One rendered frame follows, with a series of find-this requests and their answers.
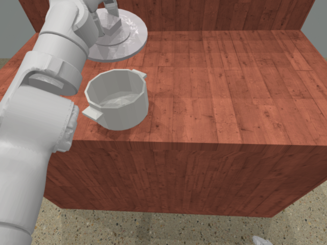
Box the robot left upper arm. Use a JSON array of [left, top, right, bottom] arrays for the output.
[[0, 83, 79, 245]]

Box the lid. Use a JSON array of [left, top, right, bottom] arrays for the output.
[[87, 8, 148, 63]]

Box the knob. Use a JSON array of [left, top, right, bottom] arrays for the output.
[[99, 12, 122, 36]]

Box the table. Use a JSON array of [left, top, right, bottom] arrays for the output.
[[0, 0, 327, 218]]

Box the left robot forearm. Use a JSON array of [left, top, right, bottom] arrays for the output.
[[0, 0, 99, 127]]

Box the pot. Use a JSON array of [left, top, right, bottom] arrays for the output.
[[82, 69, 149, 131]]

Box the left robot hand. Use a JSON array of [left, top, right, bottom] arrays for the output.
[[93, 0, 119, 37]]

